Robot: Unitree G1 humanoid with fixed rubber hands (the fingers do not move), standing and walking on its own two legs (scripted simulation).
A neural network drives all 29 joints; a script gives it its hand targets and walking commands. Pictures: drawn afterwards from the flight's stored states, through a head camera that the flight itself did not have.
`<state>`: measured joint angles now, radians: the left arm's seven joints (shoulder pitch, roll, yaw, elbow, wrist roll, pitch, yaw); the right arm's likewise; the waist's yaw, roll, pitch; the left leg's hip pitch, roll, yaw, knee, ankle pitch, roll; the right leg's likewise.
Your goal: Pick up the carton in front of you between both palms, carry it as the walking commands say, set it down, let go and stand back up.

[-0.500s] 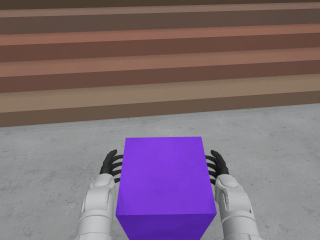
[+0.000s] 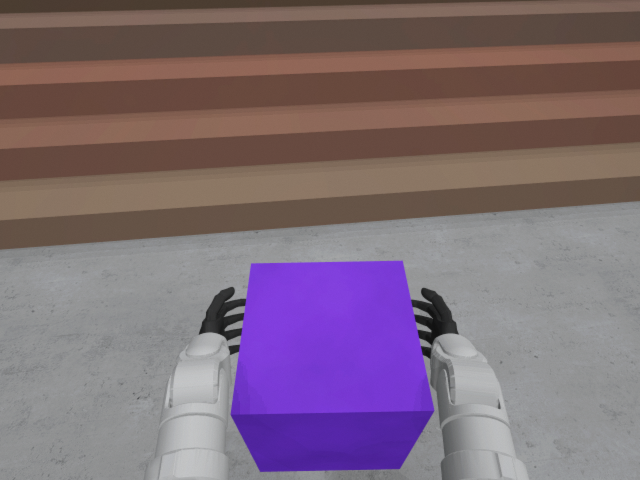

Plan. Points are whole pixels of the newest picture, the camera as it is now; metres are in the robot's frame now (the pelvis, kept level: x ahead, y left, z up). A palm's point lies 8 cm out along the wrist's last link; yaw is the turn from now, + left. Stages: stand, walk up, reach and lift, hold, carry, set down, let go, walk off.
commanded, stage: reach and lift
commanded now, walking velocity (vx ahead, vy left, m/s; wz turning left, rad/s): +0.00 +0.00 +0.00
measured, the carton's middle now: (328, 370) +0.30 +0.00 -0.04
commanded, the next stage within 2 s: hold in 0.54 s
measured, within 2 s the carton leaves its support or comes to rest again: neither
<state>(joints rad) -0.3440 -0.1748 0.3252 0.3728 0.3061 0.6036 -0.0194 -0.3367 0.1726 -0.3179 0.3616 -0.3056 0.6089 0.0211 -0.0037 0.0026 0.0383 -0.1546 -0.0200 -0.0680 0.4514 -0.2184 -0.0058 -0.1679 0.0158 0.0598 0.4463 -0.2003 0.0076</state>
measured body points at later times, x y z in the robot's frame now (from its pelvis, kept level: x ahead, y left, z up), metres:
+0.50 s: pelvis +0.02 +0.00 +0.01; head -0.01 +0.00 +0.45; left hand +0.32 +0.15 +0.03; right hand +0.32 -0.15 +0.03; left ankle +0.02 +0.12 -0.74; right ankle +0.03 -0.13 -0.74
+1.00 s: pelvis +0.00 +0.00 +0.00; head -0.04 +0.00 +0.45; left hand +0.30 +0.15 +0.05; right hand +0.30 -0.15 +0.05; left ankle +0.02 +0.12 -0.74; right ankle +0.03 -0.13 -0.74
